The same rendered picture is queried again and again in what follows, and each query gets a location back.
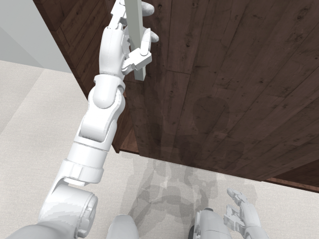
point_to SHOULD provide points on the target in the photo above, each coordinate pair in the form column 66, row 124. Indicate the robot thigh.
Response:
column 210, row 225
column 123, row 227

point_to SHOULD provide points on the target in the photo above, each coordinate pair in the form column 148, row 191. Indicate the left robot upper arm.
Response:
column 68, row 214

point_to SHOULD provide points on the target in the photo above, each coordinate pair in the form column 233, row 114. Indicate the robot left forearm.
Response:
column 84, row 164

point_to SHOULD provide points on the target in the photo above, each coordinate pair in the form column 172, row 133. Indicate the wardrobe door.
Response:
column 307, row 174
column 233, row 86

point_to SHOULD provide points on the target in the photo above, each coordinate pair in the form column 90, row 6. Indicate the robot right forearm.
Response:
column 255, row 233

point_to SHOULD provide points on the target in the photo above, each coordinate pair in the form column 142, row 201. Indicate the robot right thigh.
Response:
column 210, row 225

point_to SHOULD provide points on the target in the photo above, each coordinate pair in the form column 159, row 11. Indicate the robot left hand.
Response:
column 115, row 44

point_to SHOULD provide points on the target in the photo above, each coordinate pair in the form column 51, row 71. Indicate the robot right hand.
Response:
column 240, row 220

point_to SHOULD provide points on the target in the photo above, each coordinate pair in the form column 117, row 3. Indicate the robot left thigh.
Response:
column 123, row 227

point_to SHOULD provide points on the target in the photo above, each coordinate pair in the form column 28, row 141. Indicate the handle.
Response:
column 135, row 28

